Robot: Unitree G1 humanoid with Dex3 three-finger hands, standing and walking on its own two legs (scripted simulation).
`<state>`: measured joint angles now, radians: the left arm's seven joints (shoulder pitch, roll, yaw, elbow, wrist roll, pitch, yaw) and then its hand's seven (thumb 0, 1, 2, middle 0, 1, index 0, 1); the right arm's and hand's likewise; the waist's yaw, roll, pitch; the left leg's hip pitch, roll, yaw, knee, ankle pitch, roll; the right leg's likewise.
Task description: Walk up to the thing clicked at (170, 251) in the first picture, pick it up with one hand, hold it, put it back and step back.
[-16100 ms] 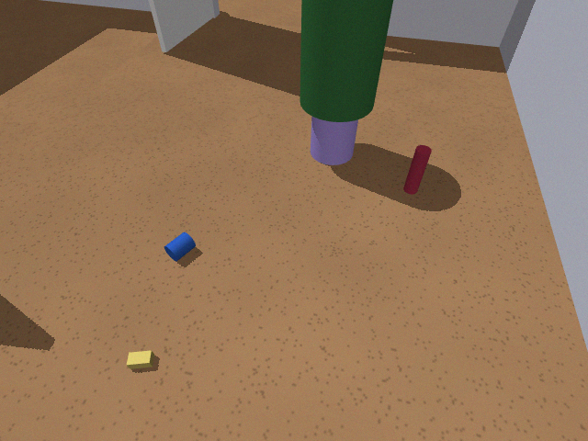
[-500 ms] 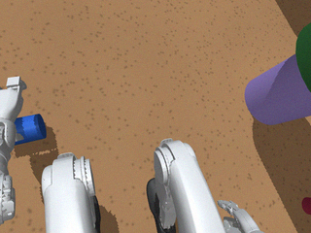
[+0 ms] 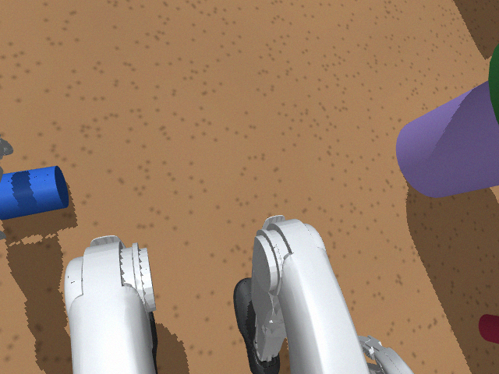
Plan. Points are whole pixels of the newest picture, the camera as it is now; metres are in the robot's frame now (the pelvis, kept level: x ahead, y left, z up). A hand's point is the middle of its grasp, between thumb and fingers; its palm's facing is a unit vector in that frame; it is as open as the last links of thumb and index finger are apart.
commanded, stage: approach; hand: left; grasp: from above
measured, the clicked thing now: (31, 192) +0.42 +0.32 -0.28
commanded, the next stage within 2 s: rest palm in 0.04 s
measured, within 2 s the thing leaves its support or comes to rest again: neither
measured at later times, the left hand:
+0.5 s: hand (11, 190) +0.41 +0.32 -0.20, palm faces -0.50 -0.16 -0.85, open 14.1 cm
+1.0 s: hand (16, 185) +0.43 +0.33 -0.24, palm faces -0.43 -0.16 -0.89, open 14.2 cm
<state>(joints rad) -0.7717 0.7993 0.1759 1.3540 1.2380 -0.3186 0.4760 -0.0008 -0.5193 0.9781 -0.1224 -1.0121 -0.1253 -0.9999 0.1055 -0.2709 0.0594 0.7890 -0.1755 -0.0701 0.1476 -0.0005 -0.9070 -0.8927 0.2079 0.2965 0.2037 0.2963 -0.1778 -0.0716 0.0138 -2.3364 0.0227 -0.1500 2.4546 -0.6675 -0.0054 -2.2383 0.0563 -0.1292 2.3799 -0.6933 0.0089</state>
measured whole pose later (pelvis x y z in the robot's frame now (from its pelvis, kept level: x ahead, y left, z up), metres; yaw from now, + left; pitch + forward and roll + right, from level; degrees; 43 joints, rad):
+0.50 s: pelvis +0.00 +0.00 +0.00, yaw -1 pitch +30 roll -8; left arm -0.90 0.84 0.17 1.56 1.24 -0.30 0.45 0.00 -0.53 0.98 -0.08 -1.04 -0.09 -1.03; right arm 0.10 -0.30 0.14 0.74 -0.18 -0.08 0.17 0.00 -0.90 -0.90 0.21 0.30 0.20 0.30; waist -0.25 -0.07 0.05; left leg -2.32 0.03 -0.17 2.44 -0.66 -0.01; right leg -2.23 0.07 -0.14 2.36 -0.67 0.00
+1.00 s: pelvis +0.01 +0.00 -0.02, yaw -4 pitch +28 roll -11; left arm -0.89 0.91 0.25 1.64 1.25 -0.24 0.59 0.00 -0.52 0.99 -0.08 -0.98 -0.08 -0.98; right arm 0.06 -0.28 0.18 0.76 -0.26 -0.21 0.24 0.00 -0.89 -0.90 0.21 0.30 0.20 0.30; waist -0.29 -0.09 0.10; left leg -2.35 0.04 -0.21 2.54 -0.71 -0.01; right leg -2.25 0.08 -0.18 2.42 -0.70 0.02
